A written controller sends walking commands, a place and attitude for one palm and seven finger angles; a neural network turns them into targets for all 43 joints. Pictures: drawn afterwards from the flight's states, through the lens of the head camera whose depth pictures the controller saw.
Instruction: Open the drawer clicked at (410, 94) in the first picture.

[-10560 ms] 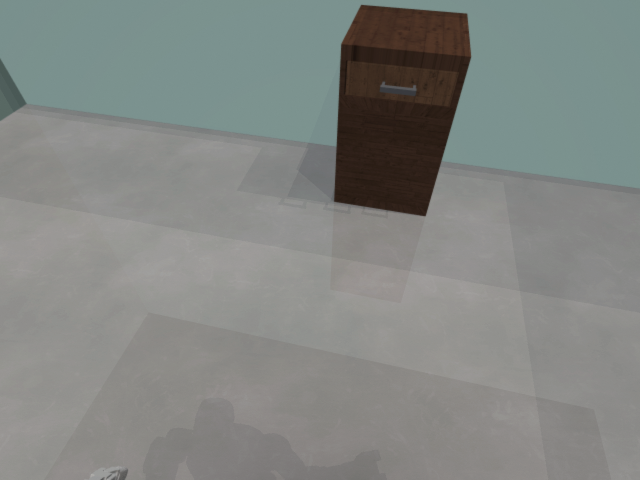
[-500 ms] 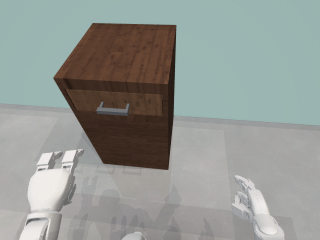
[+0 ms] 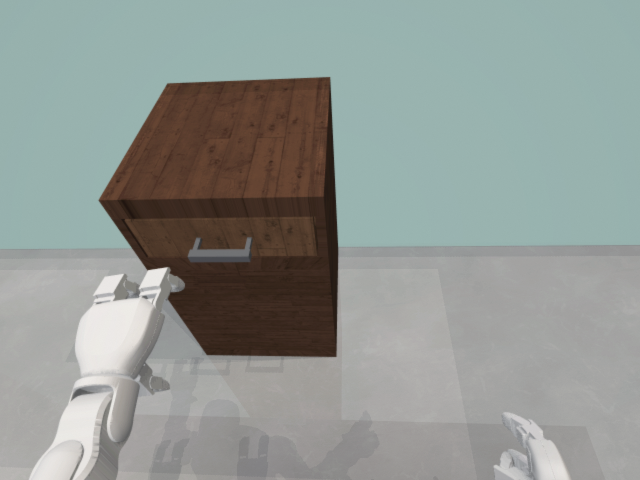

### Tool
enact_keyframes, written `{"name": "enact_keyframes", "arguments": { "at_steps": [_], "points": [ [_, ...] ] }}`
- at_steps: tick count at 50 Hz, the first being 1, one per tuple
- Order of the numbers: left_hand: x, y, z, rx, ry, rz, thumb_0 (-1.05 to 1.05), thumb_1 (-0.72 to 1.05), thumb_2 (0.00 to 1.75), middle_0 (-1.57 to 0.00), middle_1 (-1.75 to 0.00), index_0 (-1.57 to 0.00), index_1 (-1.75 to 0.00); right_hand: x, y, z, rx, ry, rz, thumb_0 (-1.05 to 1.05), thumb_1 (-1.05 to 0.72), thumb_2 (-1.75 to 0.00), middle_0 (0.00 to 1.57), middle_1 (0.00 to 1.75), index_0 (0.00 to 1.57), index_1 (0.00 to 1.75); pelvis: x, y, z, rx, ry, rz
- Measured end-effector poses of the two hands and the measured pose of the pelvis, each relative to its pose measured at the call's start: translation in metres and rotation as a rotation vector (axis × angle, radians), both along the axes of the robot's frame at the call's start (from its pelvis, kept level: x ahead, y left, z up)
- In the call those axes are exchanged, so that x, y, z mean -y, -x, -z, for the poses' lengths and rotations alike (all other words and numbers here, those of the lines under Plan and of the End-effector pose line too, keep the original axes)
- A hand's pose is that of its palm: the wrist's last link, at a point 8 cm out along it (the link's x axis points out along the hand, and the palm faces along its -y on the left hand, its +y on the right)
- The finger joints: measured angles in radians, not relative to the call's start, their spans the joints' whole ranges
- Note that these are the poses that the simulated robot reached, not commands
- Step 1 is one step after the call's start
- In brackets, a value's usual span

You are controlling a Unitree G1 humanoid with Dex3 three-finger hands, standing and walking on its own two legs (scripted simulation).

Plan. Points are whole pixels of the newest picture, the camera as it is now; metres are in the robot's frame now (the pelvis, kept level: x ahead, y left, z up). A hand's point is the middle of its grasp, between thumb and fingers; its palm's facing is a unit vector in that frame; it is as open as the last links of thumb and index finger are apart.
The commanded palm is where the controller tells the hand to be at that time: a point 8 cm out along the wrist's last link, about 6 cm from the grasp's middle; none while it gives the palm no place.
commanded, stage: raise the hand with hooked fingers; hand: left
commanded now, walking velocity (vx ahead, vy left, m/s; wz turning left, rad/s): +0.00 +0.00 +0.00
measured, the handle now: (221, 248) +0.55 +0.28 -0.14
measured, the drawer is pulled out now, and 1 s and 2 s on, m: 0.00 0.00 0.00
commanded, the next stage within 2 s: move the hooked fingers above the handle in 0.78 s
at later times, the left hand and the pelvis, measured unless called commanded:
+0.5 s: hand (132, 285) +0.31 +0.26 +0.10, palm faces +0.03 -0.08 -1.00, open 13.9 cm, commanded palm +0.28 +0.26 +0.14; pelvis +0.00 +0.02 +0.02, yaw +0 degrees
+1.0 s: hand (148, 296) +0.30 +0.25 +0.08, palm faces +0.01 -0.09 -1.00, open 13.9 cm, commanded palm +0.29 +0.26 +0.13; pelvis +0.00 +0.01 +0.02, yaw +0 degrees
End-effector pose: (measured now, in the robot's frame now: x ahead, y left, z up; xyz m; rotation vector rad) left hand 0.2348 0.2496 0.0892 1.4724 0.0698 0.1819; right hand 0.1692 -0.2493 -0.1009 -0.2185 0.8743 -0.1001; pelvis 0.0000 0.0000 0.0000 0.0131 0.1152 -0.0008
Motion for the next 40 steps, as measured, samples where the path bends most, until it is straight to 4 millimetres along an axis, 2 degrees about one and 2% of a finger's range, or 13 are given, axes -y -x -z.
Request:
{"name": "enact_keyframes", "arguments": {
  "at_steps": [10, 18, 24, 33, 40],
  "points": [
    [-0.002, -0.024, -0.032, -0.002, -0.006, 0.026, 0.0, -0.42, 0.33, -0.31, -1.15, -0.31, -1.15, -0.044, -0.03, -0.024, 0.101, -0.075, -0.06, 0.01, -0.9, -0.9, 0.2, 0.3, 0.2, 0.3, -0.011, -0.001, -0.01, 0.053, 0.004, 0.001],
    [-0.01, -0.038, -0.051, -0.02, -0.021, 0.041, 0.0, -0.48, 0.3, -0.31, -1.19, -0.32, -1.19, -0.064, -0.029, -0.025, 0.076, -0.101, -0.103, 0.01, -0.9, -0.9, 0.2, 0.3, 0.2, 0.3, -0.015, 0.0, -0.015, 0.076, 0.009, -0.011],
    [-0.013, -0.048, -0.061, -0.034, -0.017, 0.061, 0.0, -0.49, 0.3, -0.31, -1.19, -0.32, -1.2, -0.06, -0.016, -0.02, 0.031, -0.1, -0.085, 0.01, -0.9, -0.9, 0.2, 0.3, 0.2, 0.3, -0.017, 0.0, -0.018, 0.077, 0.01, -0.011],
    [-0.006, -0.042, -0.051, -0.058, 0.003, 0.116, 0.0, -0.49, 0.3, -0.31, -1.2, -0.32, -1.2, -0.038, 0.004, -0.014, -0.028, -0.066, -0.039, 0.01, -0.9, -0.9, 0.2, 0.3, 0.2, 0.3, -0.016, 0.0, -0.019, 0.065, 0.01, -0.003],
    [-0.005, -0.042, -0.053, -0.016, -0.006, 0.1, 0.0, -0.49, 0.3, -0.32, -1.2, -0.32, -1.2, -0.028, 0.008, -0.013, -0.035, -0.06, -0.015, 0.01, -0.9, -0.9, 0.2, 0.3, 0.2, 0.3, -0.013, 0.002, -0.018, 0.062, 0.008, -0.004]
  ]
}}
